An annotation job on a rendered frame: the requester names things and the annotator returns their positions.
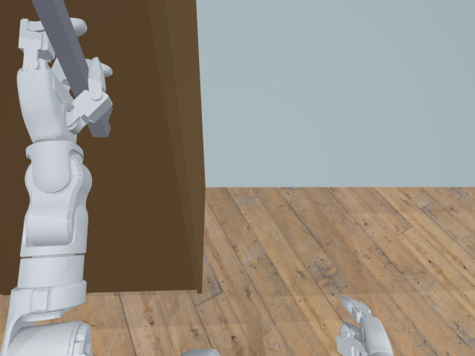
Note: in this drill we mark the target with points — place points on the left robot upper arm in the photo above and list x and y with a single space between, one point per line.
56 339

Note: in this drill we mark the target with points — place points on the right robot hand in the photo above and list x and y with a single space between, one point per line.
369 338

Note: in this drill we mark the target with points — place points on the handle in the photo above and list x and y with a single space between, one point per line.
59 29

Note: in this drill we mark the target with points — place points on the robot left forearm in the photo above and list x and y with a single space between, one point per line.
55 229

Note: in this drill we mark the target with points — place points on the left robot hand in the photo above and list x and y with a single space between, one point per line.
44 92

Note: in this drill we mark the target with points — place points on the wardrobe door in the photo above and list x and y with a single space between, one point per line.
137 235

